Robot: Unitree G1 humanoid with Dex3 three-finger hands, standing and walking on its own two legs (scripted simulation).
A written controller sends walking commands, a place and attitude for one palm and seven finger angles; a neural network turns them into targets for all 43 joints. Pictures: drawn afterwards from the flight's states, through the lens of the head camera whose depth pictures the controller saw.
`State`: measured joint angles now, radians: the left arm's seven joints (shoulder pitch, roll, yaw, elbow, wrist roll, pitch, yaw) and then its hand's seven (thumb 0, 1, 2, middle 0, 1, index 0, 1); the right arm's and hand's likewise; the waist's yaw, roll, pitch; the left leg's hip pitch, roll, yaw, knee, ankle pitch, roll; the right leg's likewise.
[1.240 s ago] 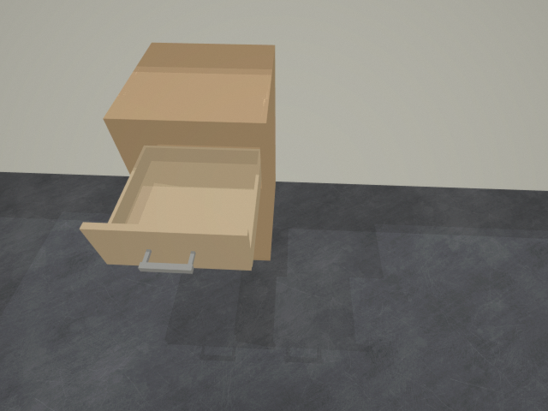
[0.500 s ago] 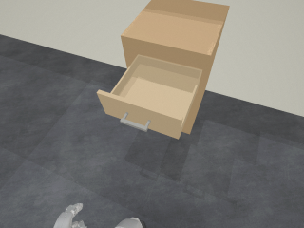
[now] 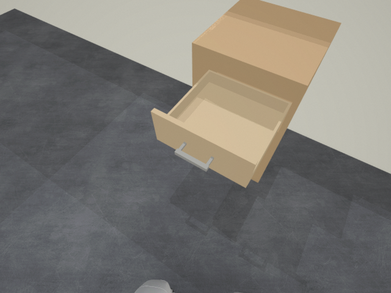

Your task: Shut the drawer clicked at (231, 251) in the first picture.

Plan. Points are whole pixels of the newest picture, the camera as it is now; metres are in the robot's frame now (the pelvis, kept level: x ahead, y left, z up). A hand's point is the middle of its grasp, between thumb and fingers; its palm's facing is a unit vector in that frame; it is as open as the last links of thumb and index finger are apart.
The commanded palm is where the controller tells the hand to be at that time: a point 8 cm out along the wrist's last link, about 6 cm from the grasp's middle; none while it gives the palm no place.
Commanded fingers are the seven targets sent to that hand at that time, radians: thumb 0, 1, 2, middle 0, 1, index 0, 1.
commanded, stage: stand and wait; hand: left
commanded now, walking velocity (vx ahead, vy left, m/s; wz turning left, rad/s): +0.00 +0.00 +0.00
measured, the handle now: (194, 156) +0.53 +0.06 -0.22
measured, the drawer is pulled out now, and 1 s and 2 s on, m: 0.30 0.30 0.30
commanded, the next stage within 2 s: look at it before walking up in 0.48 s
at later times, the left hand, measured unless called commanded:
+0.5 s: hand out of the picture +0.06 +0.17 -0.16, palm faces +0.00 -0.97 -0.23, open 7.3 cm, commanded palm none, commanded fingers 0.00 0.90 0.90 -0.20 -0.30 -0.20 -0.30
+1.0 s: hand out of the picture -0.01 +0.14 -0.16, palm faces +0.03 -0.99 -0.14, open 7.4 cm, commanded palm none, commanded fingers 0.00 0.90 0.90 -0.20 -0.30 -0.20 -0.30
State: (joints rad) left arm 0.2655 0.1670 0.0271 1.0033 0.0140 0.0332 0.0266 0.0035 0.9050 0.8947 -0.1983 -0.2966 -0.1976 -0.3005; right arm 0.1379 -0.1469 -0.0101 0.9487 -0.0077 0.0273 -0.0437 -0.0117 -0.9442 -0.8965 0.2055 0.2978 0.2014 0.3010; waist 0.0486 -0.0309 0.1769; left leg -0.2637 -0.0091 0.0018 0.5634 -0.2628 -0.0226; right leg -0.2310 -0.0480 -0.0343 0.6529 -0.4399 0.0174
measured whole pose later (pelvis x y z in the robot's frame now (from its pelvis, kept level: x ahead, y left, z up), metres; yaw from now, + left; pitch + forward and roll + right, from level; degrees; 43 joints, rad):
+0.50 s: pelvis +0.03 -0.01 +0.02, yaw -1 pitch -2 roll +1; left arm 0.24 0.15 0.02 1.06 0.00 0.00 0.04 0.01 0.93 0.89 -0.20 -0.30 -0.20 -0.30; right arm 0.35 -0.11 0.01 1.12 0.00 0.01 -0.05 0.00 -0.91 -0.90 0.20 0.30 0.20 0.30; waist -0.03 0.02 0.11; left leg -0.14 0.05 0.00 0.41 -0.23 -0.05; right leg -0.09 0.01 -0.04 0.43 -0.30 -0.03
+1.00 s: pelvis +0.02 +0.00 +0.02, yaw -1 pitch -2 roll +0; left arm 0.33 0.09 0.00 1.11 0.01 0.00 0.03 0.00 0.91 0.89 -0.20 -0.30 -0.20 -0.30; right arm 0.30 -0.11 0.01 1.10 0.00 0.00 -0.05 0.00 -0.92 -0.90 0.20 0.30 0.20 0.30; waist 0.00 0.00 0.10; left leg -0.16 0.04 0.01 0.41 -0.22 -0.03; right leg -0.11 0.01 -0.03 0.42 -0.28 -0.02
